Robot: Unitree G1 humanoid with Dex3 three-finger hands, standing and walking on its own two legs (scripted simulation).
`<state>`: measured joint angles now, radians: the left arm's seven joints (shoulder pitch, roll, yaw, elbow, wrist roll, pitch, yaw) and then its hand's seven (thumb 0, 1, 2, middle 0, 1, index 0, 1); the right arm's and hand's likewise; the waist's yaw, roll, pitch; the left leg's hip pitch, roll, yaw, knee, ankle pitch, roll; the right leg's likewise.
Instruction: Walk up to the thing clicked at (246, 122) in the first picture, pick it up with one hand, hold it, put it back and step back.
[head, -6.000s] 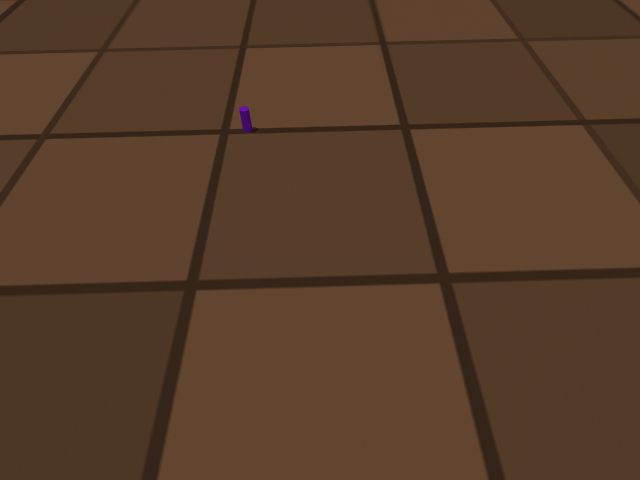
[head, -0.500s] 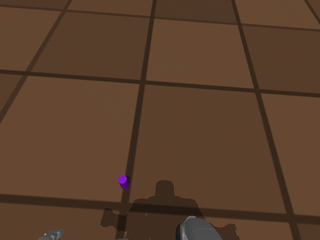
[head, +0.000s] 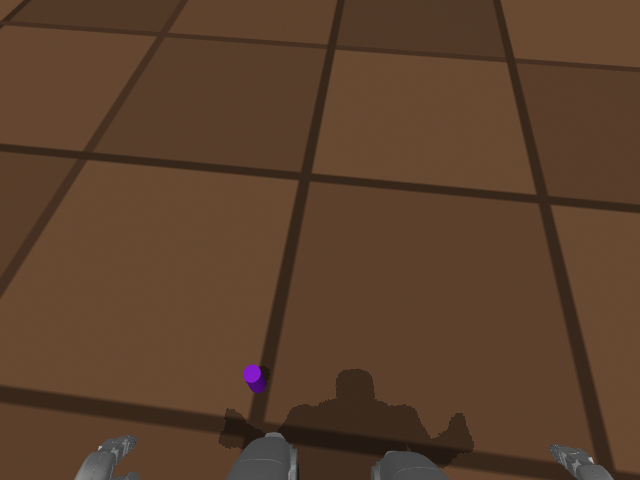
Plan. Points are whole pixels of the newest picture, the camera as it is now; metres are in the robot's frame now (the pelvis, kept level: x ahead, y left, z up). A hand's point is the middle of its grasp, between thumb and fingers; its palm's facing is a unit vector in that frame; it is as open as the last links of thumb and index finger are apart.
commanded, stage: walk up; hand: left
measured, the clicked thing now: (255, 379) +0.39 +0.22 -0.69
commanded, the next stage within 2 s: none
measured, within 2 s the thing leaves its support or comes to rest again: neither
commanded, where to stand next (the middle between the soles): +0.02 -0.02 m, yaw +3 degrees
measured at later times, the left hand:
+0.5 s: hand out of the picture +0.05 +0.26 -0.13, palm faces +0.02 -0.93 -0.36, open 7.4 cm
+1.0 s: hand out of the picture +0.06 +0.26 -0.13, palm faces +0.04 -0.94 -0.34, open 7.4 cm
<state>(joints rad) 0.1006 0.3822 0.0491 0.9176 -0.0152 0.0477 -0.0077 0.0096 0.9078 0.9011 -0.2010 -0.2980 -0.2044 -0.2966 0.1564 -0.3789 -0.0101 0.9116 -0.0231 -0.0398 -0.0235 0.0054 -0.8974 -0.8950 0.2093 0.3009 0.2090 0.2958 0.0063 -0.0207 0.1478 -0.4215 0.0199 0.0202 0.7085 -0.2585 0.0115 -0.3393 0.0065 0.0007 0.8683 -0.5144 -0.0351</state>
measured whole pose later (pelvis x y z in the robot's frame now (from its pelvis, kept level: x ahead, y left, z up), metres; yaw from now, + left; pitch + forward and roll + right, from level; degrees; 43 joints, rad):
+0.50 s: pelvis -0.02 +0.00 +0.02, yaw +2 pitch -3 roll -1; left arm 0.11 0.36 0.03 1.08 0.01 -0.01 -0.01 0.01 0.91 0.90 -0.20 -0.30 -0.21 -0.30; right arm 0.09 -0.36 -0.01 1.08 -0.02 0.01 0.03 0.01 -0.90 -0.90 0.21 0.30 0.21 0.30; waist 0.00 0.02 0.09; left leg -0.33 0.02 -0.03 0.51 -0.13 -0.01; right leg -0.17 -0.01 -0.03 0.53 -0.31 0.01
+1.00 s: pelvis +0.00 +0.00 +0.03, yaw +3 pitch -2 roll -1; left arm 0.09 0.35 0.02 1.13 0.00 -0.01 0.00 0.01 0.91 0.90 -0.20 -0.30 -0.21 -0.30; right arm 0.03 -0.35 -0.02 1.10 -0.01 0.00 0.02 0.01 -0.90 -0.90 0.21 0.30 0.21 0.30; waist 0.00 0.02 0.08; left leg -0.30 0.01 -0.04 0.44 -0.11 0.00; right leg -0.11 -0.02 -0.04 0.42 -0.28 0.02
